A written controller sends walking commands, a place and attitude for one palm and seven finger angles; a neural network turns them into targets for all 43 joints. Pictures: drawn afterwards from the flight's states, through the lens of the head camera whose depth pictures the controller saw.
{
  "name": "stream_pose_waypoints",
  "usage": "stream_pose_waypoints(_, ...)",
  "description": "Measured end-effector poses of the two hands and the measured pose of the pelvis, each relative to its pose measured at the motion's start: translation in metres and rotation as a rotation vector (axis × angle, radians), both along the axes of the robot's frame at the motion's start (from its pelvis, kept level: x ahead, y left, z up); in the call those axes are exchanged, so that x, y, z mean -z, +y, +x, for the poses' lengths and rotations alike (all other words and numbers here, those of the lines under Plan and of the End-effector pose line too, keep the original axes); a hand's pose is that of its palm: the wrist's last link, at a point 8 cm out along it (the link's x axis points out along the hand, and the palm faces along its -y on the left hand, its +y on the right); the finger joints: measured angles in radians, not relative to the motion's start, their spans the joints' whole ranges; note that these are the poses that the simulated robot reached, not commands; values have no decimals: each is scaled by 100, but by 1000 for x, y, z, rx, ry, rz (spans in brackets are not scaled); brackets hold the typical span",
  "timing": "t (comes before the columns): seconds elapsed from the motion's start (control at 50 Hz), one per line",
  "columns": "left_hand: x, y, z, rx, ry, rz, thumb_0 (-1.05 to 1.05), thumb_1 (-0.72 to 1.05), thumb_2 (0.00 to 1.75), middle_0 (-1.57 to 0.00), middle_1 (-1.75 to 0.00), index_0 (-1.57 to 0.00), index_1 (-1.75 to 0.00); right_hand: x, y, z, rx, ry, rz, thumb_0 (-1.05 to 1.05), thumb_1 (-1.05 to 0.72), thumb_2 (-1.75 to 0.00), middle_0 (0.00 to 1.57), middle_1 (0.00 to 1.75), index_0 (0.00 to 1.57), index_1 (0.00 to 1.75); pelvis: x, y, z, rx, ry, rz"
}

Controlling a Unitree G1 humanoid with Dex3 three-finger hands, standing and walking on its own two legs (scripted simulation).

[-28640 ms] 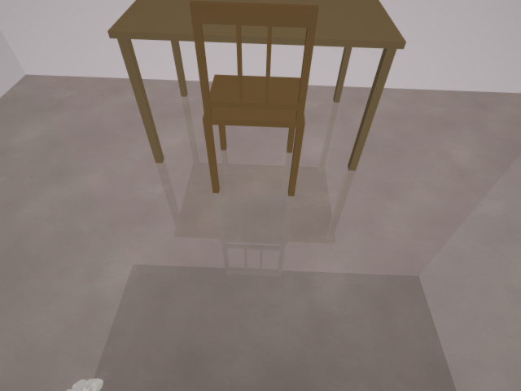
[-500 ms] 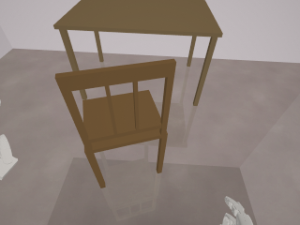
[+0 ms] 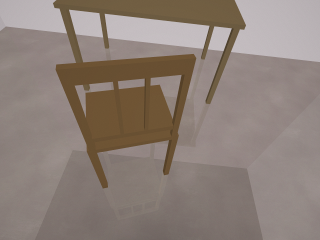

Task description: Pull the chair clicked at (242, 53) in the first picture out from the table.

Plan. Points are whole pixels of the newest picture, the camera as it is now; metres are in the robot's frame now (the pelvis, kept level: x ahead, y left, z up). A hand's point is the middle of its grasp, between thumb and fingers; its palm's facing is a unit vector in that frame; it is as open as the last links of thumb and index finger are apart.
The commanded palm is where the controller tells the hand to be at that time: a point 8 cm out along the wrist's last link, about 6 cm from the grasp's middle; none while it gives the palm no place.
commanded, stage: let the arm hang, fingers relaxed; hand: left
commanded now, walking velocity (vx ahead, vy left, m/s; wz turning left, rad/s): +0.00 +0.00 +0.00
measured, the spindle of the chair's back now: (119, 109) +0.55 +0.19 -0.08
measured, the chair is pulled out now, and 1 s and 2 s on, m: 0.58 0.58 0.58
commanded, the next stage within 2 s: look to check the result in 0.70 s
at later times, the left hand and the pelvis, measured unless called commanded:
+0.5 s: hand out of the picture -0.01 +0.14 -0.17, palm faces +0.03 -0.99 -0.16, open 7.3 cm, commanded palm none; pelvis +0.00 -0.01 +0.00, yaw -1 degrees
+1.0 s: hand out of the picture -0.01 +0.13 -0.18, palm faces +0.04 -0.99 -0.16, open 7.3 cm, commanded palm none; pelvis +0.00 -0.02 +0.00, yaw -1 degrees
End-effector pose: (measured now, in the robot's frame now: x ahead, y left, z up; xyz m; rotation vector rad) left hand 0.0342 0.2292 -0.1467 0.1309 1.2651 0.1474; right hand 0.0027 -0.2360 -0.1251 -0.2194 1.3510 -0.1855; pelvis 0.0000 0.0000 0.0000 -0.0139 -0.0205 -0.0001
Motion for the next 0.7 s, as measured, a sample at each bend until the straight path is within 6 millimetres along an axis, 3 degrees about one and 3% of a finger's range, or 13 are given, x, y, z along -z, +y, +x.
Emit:
stream_pose_waypoints(0.1, -4, 9, -31, 1, 115, 34, -3, 96, 90, -20, -30, -21, -30, 7, 5, -31, 35, 79, 32, 0, -92, -90, 20, 30, 20, 30, -1, -1, 3, 2, -5, 2)
stream_pose_waypoints(0.22, -8, 3, -51, -10, 175, 42, -1, 93, 90, -19, -30, -20, -30, 16, 24, -44, 51, 113, 97, 0, -91, -90, 20, 30, 20, 30, -2, -3, 5, 8, -9, 8)
stream_pose_waypoints(0.42, -4, -32, -50, -17, 159, -14, 0, 91, 90, -19, -30, -20, -30, 23, 43, -36, 58, 77, 162, 0, -90, -90, 20, 30, 20, 30, -2, -8, 4, 15, -11, 14)
stream_pose_waypoints(0.7, 0, -51, -56, -33, 166, -41, 1, 91, 90, -20, -30, -20, -30, 21, 29, -38, 71, 85, 136, 0, -91, -90, 20, 30, 20, 30, -1, -18, 3, 13, -10, 13)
